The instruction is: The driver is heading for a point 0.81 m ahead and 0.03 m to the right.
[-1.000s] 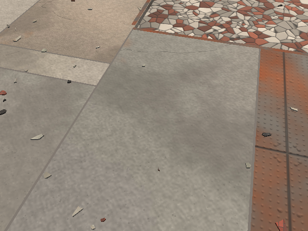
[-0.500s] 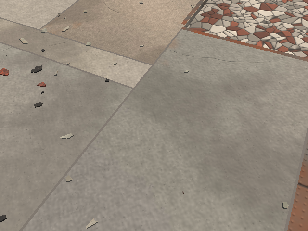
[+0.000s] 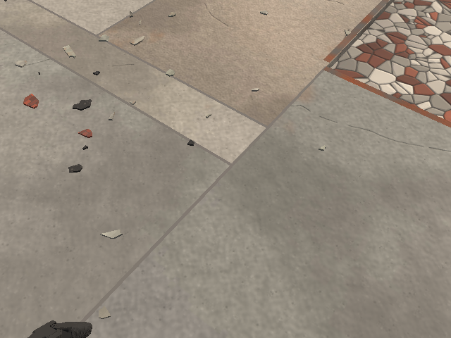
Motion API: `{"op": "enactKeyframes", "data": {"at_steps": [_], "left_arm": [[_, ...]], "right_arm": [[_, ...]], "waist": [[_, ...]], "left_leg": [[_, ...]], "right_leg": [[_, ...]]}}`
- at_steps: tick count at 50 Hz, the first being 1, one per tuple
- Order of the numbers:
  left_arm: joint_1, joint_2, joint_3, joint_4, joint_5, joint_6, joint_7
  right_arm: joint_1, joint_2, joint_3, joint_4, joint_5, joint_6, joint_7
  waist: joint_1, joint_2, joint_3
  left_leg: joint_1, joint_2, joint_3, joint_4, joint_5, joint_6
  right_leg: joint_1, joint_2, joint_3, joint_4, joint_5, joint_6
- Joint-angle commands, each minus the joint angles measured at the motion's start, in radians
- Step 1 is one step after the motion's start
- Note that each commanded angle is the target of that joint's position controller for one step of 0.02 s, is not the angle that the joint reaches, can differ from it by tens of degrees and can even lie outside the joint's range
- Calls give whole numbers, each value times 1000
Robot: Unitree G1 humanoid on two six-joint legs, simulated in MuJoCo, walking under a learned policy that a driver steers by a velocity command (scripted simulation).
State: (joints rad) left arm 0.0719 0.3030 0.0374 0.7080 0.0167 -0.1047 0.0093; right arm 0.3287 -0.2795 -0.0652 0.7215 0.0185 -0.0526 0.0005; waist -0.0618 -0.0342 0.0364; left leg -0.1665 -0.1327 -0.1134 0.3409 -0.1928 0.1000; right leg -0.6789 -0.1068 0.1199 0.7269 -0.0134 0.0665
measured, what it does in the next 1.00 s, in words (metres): walks ahead: right foot, then left foot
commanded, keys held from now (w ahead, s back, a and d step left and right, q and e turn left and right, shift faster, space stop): w+q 0.12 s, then w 0.54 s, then w+e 0.34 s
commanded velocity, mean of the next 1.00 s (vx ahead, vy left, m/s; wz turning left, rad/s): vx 0.50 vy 0.00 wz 0.11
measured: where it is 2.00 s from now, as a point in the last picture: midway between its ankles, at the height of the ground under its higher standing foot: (192, 235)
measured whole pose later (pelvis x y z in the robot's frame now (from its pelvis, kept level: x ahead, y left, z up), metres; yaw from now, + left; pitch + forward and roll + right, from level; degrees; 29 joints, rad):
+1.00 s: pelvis +0.52 +0.07 +0.00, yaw +3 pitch +1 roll +2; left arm 0.18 0.30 0.06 0.76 -0.02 -0.05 -0.02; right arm 0.34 -0.27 -0.06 0.82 -0.01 -0.10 0.01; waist -0.06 -0.05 0.01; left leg 0.00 -0.06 0.16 0.21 -0.23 0.05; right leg -0.70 -0.10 0.08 0.81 0.03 0.01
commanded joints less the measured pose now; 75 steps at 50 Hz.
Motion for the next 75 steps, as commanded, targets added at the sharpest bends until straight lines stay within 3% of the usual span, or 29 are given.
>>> {"op": "enactKeyframes", "data": {"at_steps": [1, 6, 8, 9, 10, 11, 13, 14, 21, 28, 30, 32, 33, 34, 35, 36, 37, 39, 45, 54, 58, 59, 60, 61, 62, 63, 65, 69, 75], "left_arm": [[-88, 50, 7, -85, -15, -16, -8], [-55, 117, 38, -97, -27, -37, -25], [148, 165, 62, -59, -7, -48, -16], [277, 241, 80, -44, 17, -45, -11], [351, 237, 90, 9, -8, -30, -25], [306, 143, 66, -10, -25, -25, -27], [216, 88, 45, -18, -12, -11, -25], [193, 69, 37, -13, -6, -9, -25], [218, 124, 50, 36, -27, -9, -20], [313, 162, 55, 98, -47, 20, -17], [308, 178, 59, 106, -48, 32, -13], [302, 156, 48, 105, -42, 38, -8], [298, 99, 22, 72, -14, 34, -6], [411, 0, -6, 57, -23, 15, -8], [359, 108, 18, 72, -47, 3, -13], [280, 141, 31, 48, -65, -2, -17], [241, 130, 30, 45, -57, 1, -14], [242, 106, 35, 50, -42, 20, -13], [194, 47, 32, 28, -39, 56, -11], [-70, 11, 11, -100, -38, 47, -67], [59, 67, 45, -109, -23, 45, -80], [202, 112, 70, -75, -21, 41, -69], [315, 191, 92, -52, -11, 49, -46], [265, 267, 85, -72, 8, 48, -34], [333, 176, 70, -77, 4, 53, -33], [262, 150, 58, -72, -4, 54, -35], [140, 83, 39, -68, -24, 54, -32], [41, 83, 39, -58, 3, 42, -36], [48, 82, 34, 6, 7, 64, -16]], "right_arm": [[17, -177, -49, -54, 8, -5, -13], [24, -160, -47, -50, 8, 13, -20], [21, -80, -18, -57, -5, 10, -14], [123, -14, 4, -72, -1, 2, -12], [194, -42, 8, -71, 20, -6, -13], [123, -134, -12, -56, 27, -5, -14], [-42, -140, -15, -89, 0, -4, -13], [-66, -126, -16, -96, -8, -6, -9], [-162, -32, 20, -122, -16, -17, 10], [-336, -56, 16, -171, 3, -33, 33], [-306, -79, 5, -168, 1, -36, 37], [-95, -145, -32, -106, -9, -34, 25], [90, -224, -54, -77, -21, -28, 13], [113, -283, -61, -68, -28, -21, 16], [110, -189, -40, -68, -16, -22, 18], [54, -154, -26, -67, -11, -26, 17], [-8, -130, -17, -69, -16, -30, 19], [-86, -85, -7, -65, -31, -42, 24], [-82, -107, -24, 1, -37, -72, 11], [22, -164, -39, 80, -11, -26, -11], [2, -199, -43, 80, -6, 10, -31], [-18, -198, -39, 76, -1, 13, -35], [-5, -164, -22, 51, -20, -1, -35], [146, -34, 25, 27, -47, -25, -8], [102, -152, 1, 85, -16, -40, 7], [-12, -163, -6, 42, 22, -39, 10], [-82, -136, -3, 40, -5, -26, -11], [27, -82, 0, 74, -17, 31, -33], [-94, -83, 3, 62, -19, 44, -37]], "waist": [[-14, 105, -32], [29, 165, -57], [125, 131, -195], [119, -70, -347], [109, -295, -376], [135, -149, -235], [126, -29, -62], [104, -34, -27], [96, -46, -19], [138, -55, 13], [102, -60, -4], [-10, -27, -138], [-78, 99, -291], [-14, 352, -381], [-54, 235, -322], [-42, 188, -191], [-13, 124, -132], [45, 132, -69], [65, 86, -9], [-27, 60, 66], [79, 124, -54], [163, 107, -131], [202, 3, -243], [72, -219, -410], [179, -36, -570], [167, -43, -402], [100, 36, -179], [1, -28, -151], [49, -64, -157]], "left_leg": [[-131, 201, -168, -90, 96, 122], [26, 258, -323, 73, 87, 90], [-27, 186, -244, 324, 128, 34], [-299, 61, -113, 650, -110, -39], [-543, 42, -59, 876, -405, -71], [-628, 95, -93, 961, -335, -76], [-616, 153, -38, 919, -193, -78], [-585, 183, -32, 861, -152, -76], [-486, 229, 63, 486, 47, -101], [-383, 182, 95, 218, 155, -73], [-307, 164, 110, 173, 108, -44], [21, 138, 136, 131, 116, 6], [311, 337, -86, 158, 145, 75], [543, 534, -530, 32, -78, 217], [489, 522, -567, -26, -210, 200], [377, 494, -413, -40, -167, 162], [259, 449, -302, -64, -75, 137], [102, 389, -157, -132, 54, 113], [46, 371, 76, -213, 285, 107], [253, 405, 248, -164, 403, 55], [280, 389, 282, 154, 1007, 8], [199, 349, 303, 343, 961, -28], [-43, 288, 303, 630, 578, -77], [-442, 105, 212, 1019, -491, -143], [-418, 124, -1, 1086, -500, -136], [-486, 177, 12, 1047, -432, -128], [-472, 232, 54, 886, -313, -135], [-232, 226, 77, 699, -176, -175], [-162, 224, 69, 395, 14, -175]], "right_leg": [[193, 87, -65, -145, 133, 10], [264, 103, -29, -255, -53, -49], [577, 9, 13, -283, -57, -137], [936, -207, 344, -291, -150, -269], [1036, -323, 707, -405, -414, -364], [940, -284, 639, -440, -548, -327], [707, -188, 367, -464, -355, -277], [635, -151, 292, -487, -256, -271], [542, -100, 60, -580, 18, -291], [622, -135, 13, -542, 33, -245], [659, -147, 7, -482, 134, -223], [595, -71, -73, -213, 344, -176], [397, -11, -123, 108, 86, -133], [38, 150, -105, 416, -541, -81], [-73, 104, 5, 533, -564, -87], [-119, 63, -3, 539, -469, -97], [-83, 22, -22, 501, -382, -94], [4, -22, -14, 431, -279, -82], [-32, -11, 18, 273, -61, -47], [-64, 22, -127, -91, 33, -105], [201, 150, -222, -137, -120, -170], [423, 176, -208, -236, 18, -202], [744, 32, -25, -211, 369, -260], [1110, -305, 464, -167, 754, -494], [1098, -308, 477, -209, 762, -509], [984, -258, 303, -238, 746, -454], [683, -159, 156, -324, 569, -365], [391, -89, -2, -424, 573, -353], [405, -73, -25, -442, 254, -309]]}}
